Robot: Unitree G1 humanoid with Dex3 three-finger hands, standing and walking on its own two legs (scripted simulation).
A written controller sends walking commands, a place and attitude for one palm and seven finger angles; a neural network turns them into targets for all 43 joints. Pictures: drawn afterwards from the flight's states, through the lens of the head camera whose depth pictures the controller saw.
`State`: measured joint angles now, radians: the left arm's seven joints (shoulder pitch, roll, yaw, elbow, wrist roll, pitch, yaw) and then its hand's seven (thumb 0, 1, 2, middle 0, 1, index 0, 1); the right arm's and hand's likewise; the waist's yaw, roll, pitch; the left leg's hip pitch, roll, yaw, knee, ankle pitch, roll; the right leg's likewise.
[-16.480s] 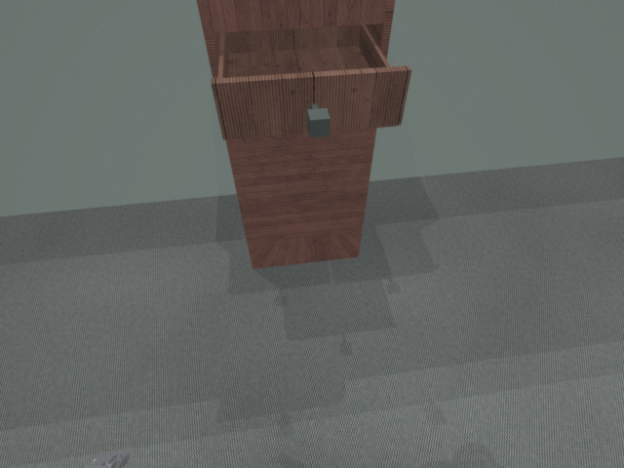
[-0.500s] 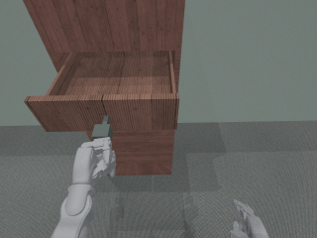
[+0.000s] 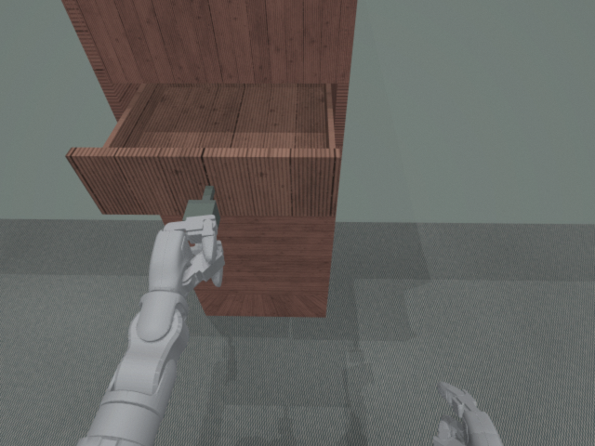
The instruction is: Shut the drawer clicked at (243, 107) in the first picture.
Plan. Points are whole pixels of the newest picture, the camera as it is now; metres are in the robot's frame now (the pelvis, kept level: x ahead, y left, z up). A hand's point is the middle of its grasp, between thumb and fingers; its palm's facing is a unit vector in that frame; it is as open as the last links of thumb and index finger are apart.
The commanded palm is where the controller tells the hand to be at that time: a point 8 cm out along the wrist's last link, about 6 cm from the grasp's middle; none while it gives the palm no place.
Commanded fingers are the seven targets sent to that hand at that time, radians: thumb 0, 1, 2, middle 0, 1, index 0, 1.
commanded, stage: push the drawer shut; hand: left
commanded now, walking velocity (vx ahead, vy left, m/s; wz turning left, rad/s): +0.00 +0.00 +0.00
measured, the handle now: (205, 208) +0.42 +0.16 +0.09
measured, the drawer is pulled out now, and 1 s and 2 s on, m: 0.20 0.07 0.00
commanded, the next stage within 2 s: pull the fist back off the drawer in 1.90 s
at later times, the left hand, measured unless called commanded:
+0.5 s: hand (228, 221) +0.40 +0.12 +0.09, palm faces +0.04 -1.00 -0.04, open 3.0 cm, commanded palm +0.38 +0.17 +0.09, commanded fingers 0.00 0.90 0.90 -1.40 -1.60 -1.40 -1.60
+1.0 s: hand (232, 187) +0.46 +0.12 +0.09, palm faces +0.05 -1.00 -0.02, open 3.0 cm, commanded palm +0.44 +0.17 +0.09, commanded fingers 0.00 0.90 0.90 -1.40 -1.60 -1.40 -1.60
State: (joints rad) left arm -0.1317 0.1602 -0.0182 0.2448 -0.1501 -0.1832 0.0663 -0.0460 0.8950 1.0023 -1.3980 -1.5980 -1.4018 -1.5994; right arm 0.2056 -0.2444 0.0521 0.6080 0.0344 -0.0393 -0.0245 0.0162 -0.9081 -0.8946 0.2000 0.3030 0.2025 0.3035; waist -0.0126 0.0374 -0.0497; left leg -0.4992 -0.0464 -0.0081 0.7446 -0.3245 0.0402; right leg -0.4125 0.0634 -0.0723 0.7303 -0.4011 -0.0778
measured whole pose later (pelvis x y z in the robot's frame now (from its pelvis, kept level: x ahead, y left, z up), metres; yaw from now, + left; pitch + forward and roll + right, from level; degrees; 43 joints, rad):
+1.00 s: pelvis +0.00 +0.01 -0.01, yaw -1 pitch +11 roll -1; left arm -0.76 0.24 0.19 1.00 -0.11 -0.35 0.04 -0.02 0.87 0.97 -1.40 -1.60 -1.40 -1.60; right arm 0.34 -0.26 0.02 0.68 0.01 -0.03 0.01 0.01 -0.91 -0.89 0.20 0.30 0.20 0.30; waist -0.09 0.03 -0.08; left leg -0.68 -0.03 0.01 0.81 -0.33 0.05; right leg -0.59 0.07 -0.06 0.79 -0.40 -0.07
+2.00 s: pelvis -0.01 +0.02 -0.03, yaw -1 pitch +19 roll -3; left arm -1.12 0.44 0.29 1.34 -0.03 -0.37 0.03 -0.06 0.69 1.02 -1.40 -1.60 -1.40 -1.60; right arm 0.44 -0.29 0.05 0.69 -0.03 -0.02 0.02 0.01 -0.91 -0.89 0.20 0.30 0.20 0.30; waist -0.21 0.04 -0.09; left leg -0.90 -0.02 -0.02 0.91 -0.34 0.06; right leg -0.79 0.08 -0.10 0.85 -0.39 -0.06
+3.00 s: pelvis +0.04 +0.01 +0.00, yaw -4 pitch +14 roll -1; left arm -0.59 0.27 0.28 0.78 -0.12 -0.28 -0.02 0.01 0.90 0.90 -1.39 -1.60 -1.40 -1.60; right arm 0.41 -0.27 0.00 0.59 0.02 0.07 0.04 0.01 -0.91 -0.89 0.20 0.30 0.20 0.30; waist -0.08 0.05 -0.14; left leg -0.62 -0.01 0.05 0.77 -0.39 0.05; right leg -0.55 0.10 -0.01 0.74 -0.42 -0.07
